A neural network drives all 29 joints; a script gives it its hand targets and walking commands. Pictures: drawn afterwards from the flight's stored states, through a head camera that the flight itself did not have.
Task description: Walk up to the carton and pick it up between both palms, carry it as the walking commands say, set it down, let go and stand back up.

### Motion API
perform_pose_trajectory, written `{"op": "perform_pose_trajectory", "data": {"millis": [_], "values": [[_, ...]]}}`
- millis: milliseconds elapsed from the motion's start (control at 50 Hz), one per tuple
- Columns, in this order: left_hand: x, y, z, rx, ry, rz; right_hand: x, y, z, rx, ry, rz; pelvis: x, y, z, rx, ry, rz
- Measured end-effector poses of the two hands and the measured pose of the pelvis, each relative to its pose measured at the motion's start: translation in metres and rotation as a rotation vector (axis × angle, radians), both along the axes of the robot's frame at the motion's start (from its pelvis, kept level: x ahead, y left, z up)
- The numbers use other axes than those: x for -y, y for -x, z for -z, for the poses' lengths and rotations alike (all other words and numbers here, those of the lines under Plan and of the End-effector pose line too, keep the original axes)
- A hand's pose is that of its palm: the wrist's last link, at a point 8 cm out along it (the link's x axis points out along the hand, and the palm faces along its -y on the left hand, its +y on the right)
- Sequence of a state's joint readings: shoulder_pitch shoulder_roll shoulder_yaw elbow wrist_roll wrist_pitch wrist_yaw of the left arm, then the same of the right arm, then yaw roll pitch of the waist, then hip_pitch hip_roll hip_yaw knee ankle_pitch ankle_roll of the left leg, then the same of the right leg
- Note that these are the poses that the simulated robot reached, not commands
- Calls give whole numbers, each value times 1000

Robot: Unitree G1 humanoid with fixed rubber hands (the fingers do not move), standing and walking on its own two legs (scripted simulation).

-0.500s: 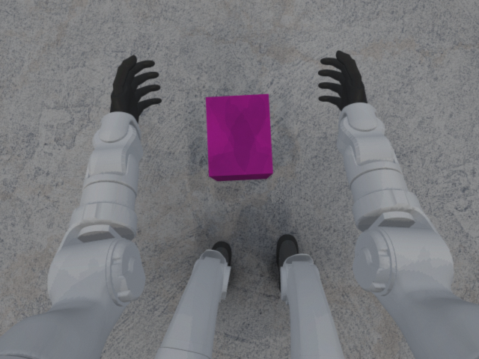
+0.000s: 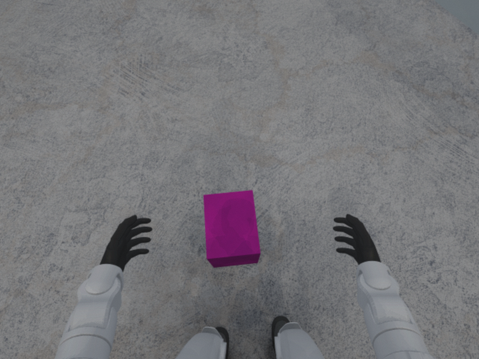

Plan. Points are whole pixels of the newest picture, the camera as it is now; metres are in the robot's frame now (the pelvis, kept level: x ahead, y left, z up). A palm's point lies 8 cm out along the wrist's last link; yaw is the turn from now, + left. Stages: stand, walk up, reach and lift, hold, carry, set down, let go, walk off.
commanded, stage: let go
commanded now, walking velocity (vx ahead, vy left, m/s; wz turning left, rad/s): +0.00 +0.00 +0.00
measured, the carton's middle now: (232, 231) +0.45 +0.07 -0.63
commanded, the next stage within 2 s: stand in 0.72 s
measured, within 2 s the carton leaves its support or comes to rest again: neither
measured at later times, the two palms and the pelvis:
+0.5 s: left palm (103, 311) +0.18 +0.22 -0.03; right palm (415, 320) +0.19 -0.24 -0.04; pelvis +0.02 -0.01 +0.03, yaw +2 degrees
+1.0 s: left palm (69, 329) +0.15 +0.28 -0.07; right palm (418, 339) +0.16 -0.26 -0.08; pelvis +0.06 +0.00 +0.02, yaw +5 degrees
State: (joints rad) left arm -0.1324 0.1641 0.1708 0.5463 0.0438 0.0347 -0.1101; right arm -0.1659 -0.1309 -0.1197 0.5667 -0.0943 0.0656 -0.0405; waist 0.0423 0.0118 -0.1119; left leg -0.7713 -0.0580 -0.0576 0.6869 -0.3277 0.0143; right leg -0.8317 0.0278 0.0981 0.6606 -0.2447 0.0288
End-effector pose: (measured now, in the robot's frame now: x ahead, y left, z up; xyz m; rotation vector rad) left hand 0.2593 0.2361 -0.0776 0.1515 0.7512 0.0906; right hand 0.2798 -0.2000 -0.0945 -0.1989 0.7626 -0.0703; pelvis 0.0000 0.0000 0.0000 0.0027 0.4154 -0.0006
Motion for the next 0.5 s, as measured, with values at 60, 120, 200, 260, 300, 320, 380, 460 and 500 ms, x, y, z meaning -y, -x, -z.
{"op": "perform_pose_trajectory", "data": {"millis": [60, 120, 200, 260, 300, 320, 380, 460, 500], "values": [[0, 26, -9, -17, -5, -6, 9, 21, -10, -22, -3, -12, 3, -4, -8, 76, 3, -7], [0, 48, -16, -27, -8, -13, 15, 38, -20, -35, -7, -23, 7, -8, -14, 150, 6, -16], [5, 68, -29, -19, -5, -13, 21, 53, -37, -16, -9, -34, 11, -16, -21, 237, 7, -26], [8, 76, -37, -11, -4, -9, 27, 63, -46, -6, -11, -35, 13, -21, -26, 294, 6, -32], [10, 80, -40, -11, -3, -6, 30, 70, -50, -10, -12, -33, 14, -24, -28, 328, 6, -35], [11, 81, -41, -12, -1, -4, 32, 74, -52, -13, -13, -32, 14, -24, -29, 343, 7, -36], [13, 81, -43, -18, 1, 1, 36, 85, -55, -30, -15, -28, 15, -26, -30, 387, 8, -35], [15, 79, -44, -21, 1, 12, 37, 94, -57, -47, -19, -26, 15, -25, -31, 435, 10, -33], [15, 78, -43, -26, 1, 16, 36, 95, -58, -50, -21, -25, 14, -24, -31, 454, 11, -32]]}}
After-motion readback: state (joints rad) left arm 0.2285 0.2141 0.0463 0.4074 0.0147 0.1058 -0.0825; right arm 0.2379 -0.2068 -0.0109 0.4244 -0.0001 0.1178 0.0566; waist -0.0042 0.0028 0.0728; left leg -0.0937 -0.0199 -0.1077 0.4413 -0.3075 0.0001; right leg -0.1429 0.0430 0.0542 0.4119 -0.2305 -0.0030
